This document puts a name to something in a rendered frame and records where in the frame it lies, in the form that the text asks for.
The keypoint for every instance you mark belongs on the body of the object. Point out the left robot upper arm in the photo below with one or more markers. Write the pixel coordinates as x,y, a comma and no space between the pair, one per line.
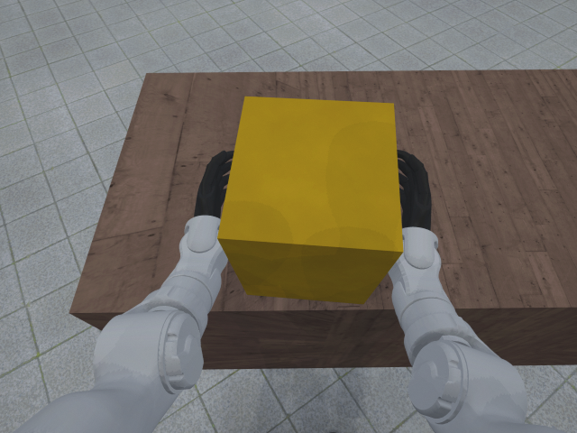
143,362

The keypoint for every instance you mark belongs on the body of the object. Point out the right robot upper arm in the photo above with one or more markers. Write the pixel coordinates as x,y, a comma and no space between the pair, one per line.
463,390

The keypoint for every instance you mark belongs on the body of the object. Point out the robot right hand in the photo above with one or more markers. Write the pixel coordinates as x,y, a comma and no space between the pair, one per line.
415,199

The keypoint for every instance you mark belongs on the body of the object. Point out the left robot forearm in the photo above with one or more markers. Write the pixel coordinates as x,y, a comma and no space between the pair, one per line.
194,284

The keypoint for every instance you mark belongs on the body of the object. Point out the pedestal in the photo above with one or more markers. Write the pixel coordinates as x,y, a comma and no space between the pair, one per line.
500,150

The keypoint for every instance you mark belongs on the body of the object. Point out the robot left hand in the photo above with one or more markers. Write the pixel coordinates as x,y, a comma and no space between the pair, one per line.
211,192

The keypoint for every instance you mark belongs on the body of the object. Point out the carton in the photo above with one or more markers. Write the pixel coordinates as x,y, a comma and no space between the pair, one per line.
312,206

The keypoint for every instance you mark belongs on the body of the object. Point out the right robot forearm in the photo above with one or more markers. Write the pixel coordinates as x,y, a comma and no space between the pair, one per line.
424,311

